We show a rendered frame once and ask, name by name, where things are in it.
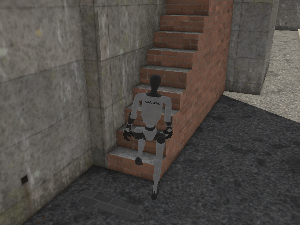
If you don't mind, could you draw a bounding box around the left robot forearm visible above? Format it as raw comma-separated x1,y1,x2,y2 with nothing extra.
125,112,134,132

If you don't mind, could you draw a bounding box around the robot left upper arm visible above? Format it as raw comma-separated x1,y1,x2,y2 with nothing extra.
130,93,144,119

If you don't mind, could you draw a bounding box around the robot left shin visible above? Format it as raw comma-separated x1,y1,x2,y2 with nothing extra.
137,138,145,158

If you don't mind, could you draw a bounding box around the robot right shin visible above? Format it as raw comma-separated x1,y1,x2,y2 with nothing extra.
153,160,162,194

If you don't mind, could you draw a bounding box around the robot shin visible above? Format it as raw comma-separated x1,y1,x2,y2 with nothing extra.
153,160,162,194
137,138,145,158

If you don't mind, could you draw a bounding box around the robot left hand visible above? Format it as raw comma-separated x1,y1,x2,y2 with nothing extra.
123,130,134,141

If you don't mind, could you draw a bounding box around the robot right upper arm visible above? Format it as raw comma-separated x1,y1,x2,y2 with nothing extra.
163,96,172,122

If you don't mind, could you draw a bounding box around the robot right hand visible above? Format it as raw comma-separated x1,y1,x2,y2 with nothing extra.
163,129,173,139

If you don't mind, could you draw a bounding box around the right robot forearm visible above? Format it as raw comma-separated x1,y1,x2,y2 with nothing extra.
166,117,172,132

